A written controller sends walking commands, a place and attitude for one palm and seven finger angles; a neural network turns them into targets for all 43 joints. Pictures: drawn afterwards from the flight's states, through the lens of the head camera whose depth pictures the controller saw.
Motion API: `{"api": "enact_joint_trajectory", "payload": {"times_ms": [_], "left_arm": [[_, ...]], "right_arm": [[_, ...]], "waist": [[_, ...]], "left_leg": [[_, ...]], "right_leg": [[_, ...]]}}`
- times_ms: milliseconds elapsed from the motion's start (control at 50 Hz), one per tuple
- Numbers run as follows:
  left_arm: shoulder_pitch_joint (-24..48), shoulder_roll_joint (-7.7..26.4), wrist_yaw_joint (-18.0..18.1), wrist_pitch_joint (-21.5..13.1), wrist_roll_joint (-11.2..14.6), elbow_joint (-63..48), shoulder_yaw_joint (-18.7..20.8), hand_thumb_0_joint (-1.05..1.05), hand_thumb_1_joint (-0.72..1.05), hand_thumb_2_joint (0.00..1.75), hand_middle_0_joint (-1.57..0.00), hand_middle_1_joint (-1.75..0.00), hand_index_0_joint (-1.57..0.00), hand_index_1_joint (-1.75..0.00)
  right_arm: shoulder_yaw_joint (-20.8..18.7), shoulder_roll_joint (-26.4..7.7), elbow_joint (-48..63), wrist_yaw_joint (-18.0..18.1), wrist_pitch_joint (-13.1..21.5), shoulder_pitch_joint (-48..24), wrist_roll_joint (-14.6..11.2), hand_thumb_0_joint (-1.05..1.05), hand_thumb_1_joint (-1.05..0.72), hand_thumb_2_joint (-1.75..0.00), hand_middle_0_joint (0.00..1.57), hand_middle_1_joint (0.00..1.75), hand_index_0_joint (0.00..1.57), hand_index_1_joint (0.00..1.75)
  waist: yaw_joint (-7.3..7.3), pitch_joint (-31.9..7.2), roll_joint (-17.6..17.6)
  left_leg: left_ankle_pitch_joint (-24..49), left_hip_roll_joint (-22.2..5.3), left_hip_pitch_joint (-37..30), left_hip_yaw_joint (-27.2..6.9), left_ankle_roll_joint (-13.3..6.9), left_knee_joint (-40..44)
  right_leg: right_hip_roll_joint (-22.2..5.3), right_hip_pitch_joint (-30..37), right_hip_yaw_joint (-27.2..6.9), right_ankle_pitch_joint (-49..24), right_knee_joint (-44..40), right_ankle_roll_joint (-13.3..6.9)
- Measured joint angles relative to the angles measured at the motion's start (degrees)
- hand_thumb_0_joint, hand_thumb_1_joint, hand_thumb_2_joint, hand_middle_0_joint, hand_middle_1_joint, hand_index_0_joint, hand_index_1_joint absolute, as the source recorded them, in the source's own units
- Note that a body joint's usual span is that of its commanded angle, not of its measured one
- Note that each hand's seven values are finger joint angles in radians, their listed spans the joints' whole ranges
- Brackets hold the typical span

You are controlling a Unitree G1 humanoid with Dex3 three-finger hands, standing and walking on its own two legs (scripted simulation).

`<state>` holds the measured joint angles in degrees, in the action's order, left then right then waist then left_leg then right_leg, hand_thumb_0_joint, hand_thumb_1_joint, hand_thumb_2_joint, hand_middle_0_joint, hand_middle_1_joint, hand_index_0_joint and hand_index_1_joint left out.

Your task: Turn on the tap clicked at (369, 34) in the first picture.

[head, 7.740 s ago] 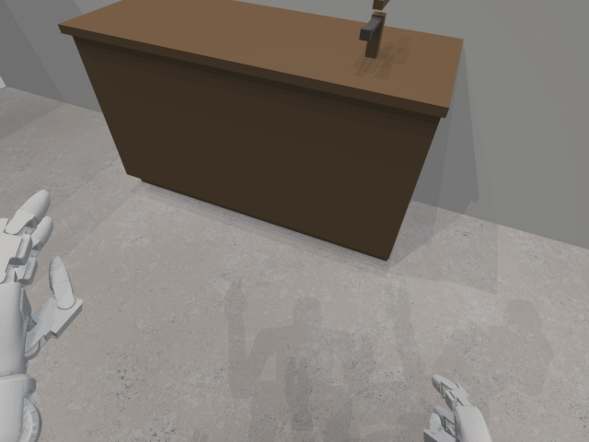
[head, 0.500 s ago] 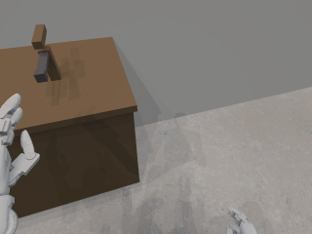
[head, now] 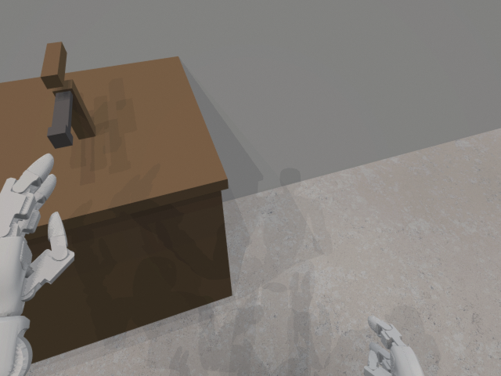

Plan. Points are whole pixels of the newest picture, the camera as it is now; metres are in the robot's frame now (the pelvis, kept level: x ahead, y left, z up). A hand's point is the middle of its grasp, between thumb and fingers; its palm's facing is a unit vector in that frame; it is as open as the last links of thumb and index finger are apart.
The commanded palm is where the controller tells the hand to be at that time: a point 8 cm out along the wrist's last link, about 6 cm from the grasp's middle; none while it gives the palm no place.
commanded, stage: shuffle to correct the standing spot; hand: left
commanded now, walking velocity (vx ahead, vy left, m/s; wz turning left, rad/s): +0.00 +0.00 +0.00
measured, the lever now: (60, 136) +0.45 +0.37 +0.13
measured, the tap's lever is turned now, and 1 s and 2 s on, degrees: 0 0 0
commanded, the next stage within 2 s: come to a stop and stand still in 0.88 s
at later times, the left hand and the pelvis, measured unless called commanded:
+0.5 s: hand (63, 211) +0.28 +0.27 +0.16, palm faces +0.43 -0.84 -0.35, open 7.4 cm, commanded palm +0.21 +0.29 +0.18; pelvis +0.06 +0.01 -0.02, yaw +2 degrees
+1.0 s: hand (82, 177) +0.34 +0.27 +0.16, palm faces +0.39 -0.78 -0.48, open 7.4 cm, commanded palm +0.28 +0.30 +0.18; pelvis +0.12 +0.01 -0.02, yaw +2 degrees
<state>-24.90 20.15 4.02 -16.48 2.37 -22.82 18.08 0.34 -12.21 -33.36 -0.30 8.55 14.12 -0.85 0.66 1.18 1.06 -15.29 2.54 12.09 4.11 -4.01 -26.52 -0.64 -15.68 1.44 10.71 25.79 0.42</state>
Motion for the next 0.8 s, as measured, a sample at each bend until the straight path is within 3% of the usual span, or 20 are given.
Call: {"api": "enact_joint_trajectory", "payload": {"times_ms": [100, 200, 280, 420, 480, 540, 600, 660, 740, 800], "left_arm": [[0.64, 2.77, -0.23, 1.6, 0.33, 1.51, 2.87, 0.02, 0.89, 0.89, -0.22, -0.3, -0.21, -0.31], [5.4, 0.85, 1.45, 2.39, 0.93, -1.66, 4.46, 0.02, 0.89, 0.89, -0.22, -0.3, -0.21, -0.31], [4.44, -0.89, 1.62, 1.91, 0.46, -5.04, 2.5, 0.02, 0.89, 0.89, -0.21, -0.3, -0.2, -0.31], [2.1, 1.31, 1.25, 2.95, 0.51, -3.1, 3.24, 0.01, 0.89, 0.89, -0.21, -0.3, -0.21, -0.31], [2.69, 1.65, 1.59, 3.59, 0.89, -2.74, 3.9, 0.02, 0.89, 0.89, -0.22, -0.3, -0.21, -0.31], [3.05, 0.9, 2.25, 3.15, 0.92, -4.22, 3.6, 0.02, 0.89, 0.89, -0.22, -0.3, -0.21, -0.31], [2.02, -0.21, 2.98, 2.3, 0.77, -7.36, 3.59, 0.02, 0.89, 0.89, -0.21, -0.3, -0.21, -0.31], [2.05, -0.83, 3.47, 2.15, 0.37, -7.62, 4.15, 0.02, 0.89, 0.89, -0.21, -0.3, -0.21, -0.31], [3.45, 0.37, 2.95, 3.27, -0.23, -5.52, 4.23, 0.02, 0.89, 0.89, -0.21, -0.3, -0.2, -0.31], [2.98, 1.27, 2.45, 2.98, -0.41, -5.63, 4.48, 0.02, 0.89, 0.89, -0.21, -0.3, -0.2, -0.31]], "right_arm": [[1.26, 2.02, -0.36, 0.9, -0.72, 0.01, 0.54, 0.01, -0.9, -0.9, 0.2, 0.3, 0.2, 0.3], [1.56, 1.46, -0.06, 0.41, 0.03, -1.94, 1.25, 0.01, -0.9, -0.9, 0.2, 0.3, 0.21, 0.3], [1.13, 1.11, 0.83, -0.02, -0.4, -3.53, 1.41, 0.01, -0.9, -0.9, 0.2, 0.3, 0.21, 0.3], [0.91, 1.27, 2.69, 0.55, -2.88, -3.58, 0.94, 0.01, -0.9, -0.9, 0.2, 0.3, 0.21, 0.3], [0.71, 0.87, 2.51, 0.62, -3.51, -2.86, 0.68, 0.01, -0.9, -0.9, 0.2, 0.3, 0.21, 0.3], [0.49, 0.26, 1.17, 0.48, -3.88, -2.14, 0.56, 0.01, -0.9, -0.9, 0.2, 0.3, 0.21, 0.3], [0.44, -0.72, 0.55, 0.61, -4.29, -1.22, 0.69, 0.01, -0.9, -0.9, 0.2, 0.3, 0.21, 0.3], [-0.31, 0.23, -0.6, 0.99, -4.25, -1.83, 0.96, 0.01, -0.9, -0.9, 0.2, 0.3, 0.21, 0.3], [-0.11, 2.52, -1.12, 0.43, -3.33, -0.73, 1.46, 0.01, -0.9, -0.9, 0.2, 0.3, 0.2, 0.3], [0.64, 3.2, -0.72, -0.06, -2.81, 0.43, 1.18, 0.01, -0.9, -0.9, 0.2, 0.3, 0.21, 0.3]], "waist": [[1.04, 0.85, -2.54], [2.17, 1.44, -3.18], [1.43, -0.08, -2.57], [-0.29, -1.91, -1.19], [-0.46, -1.35, -0.98], [0.3, -0.15, -2.36], [0.76, 0.56, -3.12], [1.1, 2.34, -4.3], [-1.12, 2.06, -2.83], [-2.04, 1.31, -1.62]], "left_leg": [[-0.86, 0.26, -1.14, -1.27, 0.19, 0.23], [-3.2, 0.04, -0.71, -1.88, -0.02, -2.58], [-5.6, -0.03, -0.6, -1.53, -0.32, -4.88], [-9.56, -0.7, -0.47, -1.51, -0.16, -8.98], [-10.36, -1.18, 1.5, -2.06, 0.89, -13.71], [-8.73, -0.88, 5.33, -2.1, 2.55, -21.66], [-9.37, -1.85, 5.33, -2.96, 2.08, -14.31], [-8.73, -0.68, 3.76, -0.77, -0.15, -14.32], [-6.07, -0.66, -0.03, -1.85, -0.76, -8.2], [-3.97, -1.0, -2.13, -2.46, -0.61, -3.33]], "right_leg": [[-0.3, 1.49, 1.18, 1.47, -0.05, -0.04], [-0.16, 1.76, 1.81, 3.27, 1.55, -0.04], [-0.11, 1.42, 1.45, 5.51, 3.99, 0.04], [0.47, 1.33, 1.43, 9.21, 7.74, -0.11], [0.71, 1.42, 2.16, 10.39, 8.89, -0.23], [0.06, 1.88, 2.12, 11.37, 9.93, -0.39], [-0.27, 1.67, 1.72, 12.81, 12.01, 0.59], [-0.45, -2.48, -1.21, 16.74, 24.23, -0.51], [1.53, -9.64, -0.17, 16.3, 38.44, -1.11], [1.12, -13.1, 2.02, 11.3, 35.83, -0.99]]}}
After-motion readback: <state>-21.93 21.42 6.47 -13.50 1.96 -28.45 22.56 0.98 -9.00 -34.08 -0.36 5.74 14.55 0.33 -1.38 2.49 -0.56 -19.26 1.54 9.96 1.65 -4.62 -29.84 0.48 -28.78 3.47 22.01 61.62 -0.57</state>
